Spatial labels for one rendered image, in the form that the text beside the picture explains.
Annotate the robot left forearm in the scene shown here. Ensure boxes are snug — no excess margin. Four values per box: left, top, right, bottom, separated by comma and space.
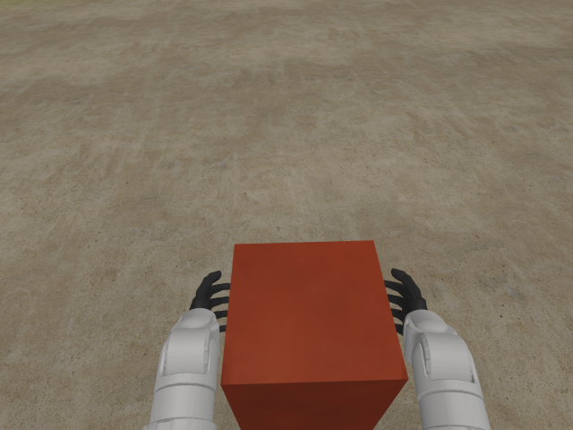
142, 308, 220, 430

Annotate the robot right forearm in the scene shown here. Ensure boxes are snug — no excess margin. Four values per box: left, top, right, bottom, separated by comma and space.
403, 309, 491, 430

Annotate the robot right hand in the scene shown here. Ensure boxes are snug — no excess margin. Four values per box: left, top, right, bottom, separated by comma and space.
384, 269, 428, 336

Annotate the robot left hand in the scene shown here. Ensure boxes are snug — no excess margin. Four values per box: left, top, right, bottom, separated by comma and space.
189, 271, 230, 332

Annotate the carton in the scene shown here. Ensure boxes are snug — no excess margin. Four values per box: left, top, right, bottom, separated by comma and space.
220, 240, 408, 430

